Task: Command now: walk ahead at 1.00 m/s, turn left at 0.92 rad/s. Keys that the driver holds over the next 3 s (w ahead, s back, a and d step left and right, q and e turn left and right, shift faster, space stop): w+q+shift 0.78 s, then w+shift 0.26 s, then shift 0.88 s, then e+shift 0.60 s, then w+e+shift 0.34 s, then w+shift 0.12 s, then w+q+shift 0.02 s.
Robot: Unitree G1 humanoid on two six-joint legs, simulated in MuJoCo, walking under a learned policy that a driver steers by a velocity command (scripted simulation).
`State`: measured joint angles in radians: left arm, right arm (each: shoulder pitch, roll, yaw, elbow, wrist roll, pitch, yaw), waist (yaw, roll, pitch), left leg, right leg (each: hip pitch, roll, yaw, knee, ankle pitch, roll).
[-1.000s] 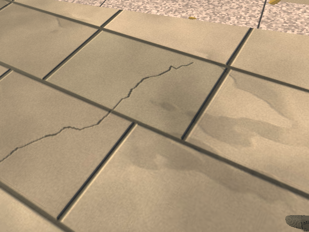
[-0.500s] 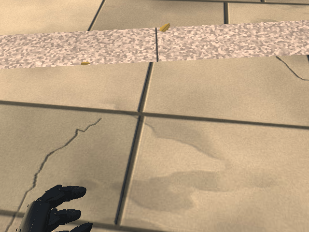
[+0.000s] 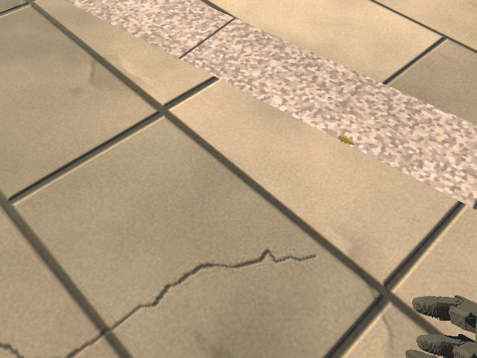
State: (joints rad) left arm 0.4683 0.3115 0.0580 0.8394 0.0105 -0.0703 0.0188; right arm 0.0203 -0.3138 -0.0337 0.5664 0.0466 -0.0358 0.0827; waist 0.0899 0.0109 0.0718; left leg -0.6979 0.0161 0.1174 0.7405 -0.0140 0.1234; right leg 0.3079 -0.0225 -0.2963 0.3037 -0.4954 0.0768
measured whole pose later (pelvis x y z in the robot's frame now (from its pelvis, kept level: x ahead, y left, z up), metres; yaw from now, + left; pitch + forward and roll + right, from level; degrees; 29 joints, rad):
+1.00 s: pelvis +0.75 +0.24 +0.00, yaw +54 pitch +0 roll -1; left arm 0.48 0.28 0.03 0.88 0.00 -0.06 0.01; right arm 0.02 -0.26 -0.03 0.56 0.04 -0.04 0.06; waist 0.04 -0.01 0.07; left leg -0.56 -0.05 0.08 0.69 -0.12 0.16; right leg 0.22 -0.08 -0.22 0.61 -0.35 0.03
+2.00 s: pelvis +0.99 +0.62 +0.03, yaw +57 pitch +0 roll +0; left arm 0.17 0.26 0.03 0.89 0.00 -0.01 0.01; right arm 0.20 -0.22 -0.02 0.91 -0.01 -0.01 -0.04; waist 0.02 -0.02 0.02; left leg -0.22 -0.01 -0.01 0.56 -0.34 0.01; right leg -0.33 0.00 0.04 0.53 -0.19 0.02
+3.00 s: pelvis +1.18 +0.72 +0.04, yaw +7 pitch +1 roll +0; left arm 0.20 0.31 0.06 0.58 -0.04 -0.02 -0.01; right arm 0.45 -0.29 -0.06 0.82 -0.02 -0.11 -0.01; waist -0.09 -0.05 -0.04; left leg 0.03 0.01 0.11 0.30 -0.35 -0.01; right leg -0.85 -0.07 0.12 1.21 -0.07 0.02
